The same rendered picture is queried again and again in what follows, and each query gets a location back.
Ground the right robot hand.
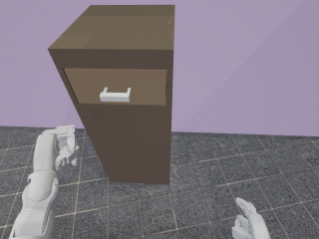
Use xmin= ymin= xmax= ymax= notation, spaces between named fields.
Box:
xmin=231 ymin=197 xmax=271 ymax=239

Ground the left robot forearm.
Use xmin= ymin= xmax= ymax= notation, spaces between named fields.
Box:
xmin=9 ymin=169 xmax=61 ymax=239

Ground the handle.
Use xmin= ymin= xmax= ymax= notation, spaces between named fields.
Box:
xmin=100 ymin=87 xmax=132 ymax=103

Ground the cabinet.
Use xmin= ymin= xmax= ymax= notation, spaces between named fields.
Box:
xmin=48 ymin=4 xmax=175 ymax=185

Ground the drawer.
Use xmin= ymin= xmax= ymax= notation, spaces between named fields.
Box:
xmin=64 ymin=68 xmax=167 ymax=106

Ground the left robot hand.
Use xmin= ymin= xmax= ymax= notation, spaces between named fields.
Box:
xmin=33 ymin=124 xmax=80 ymax=172

